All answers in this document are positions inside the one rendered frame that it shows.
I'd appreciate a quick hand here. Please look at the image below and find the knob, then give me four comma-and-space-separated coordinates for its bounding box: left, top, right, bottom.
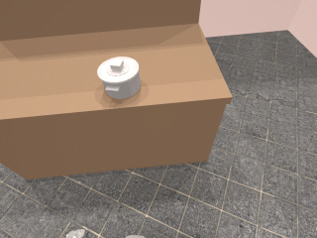
110, 59, 124, 70

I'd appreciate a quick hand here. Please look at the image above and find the pot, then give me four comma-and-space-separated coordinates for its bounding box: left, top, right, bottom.
102, 73, 141, 99

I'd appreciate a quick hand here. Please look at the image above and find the lid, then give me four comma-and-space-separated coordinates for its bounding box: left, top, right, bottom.
97, 57, 140, 84

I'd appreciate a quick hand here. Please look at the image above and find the table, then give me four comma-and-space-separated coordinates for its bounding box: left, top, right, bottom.
0, 0, 233, 179

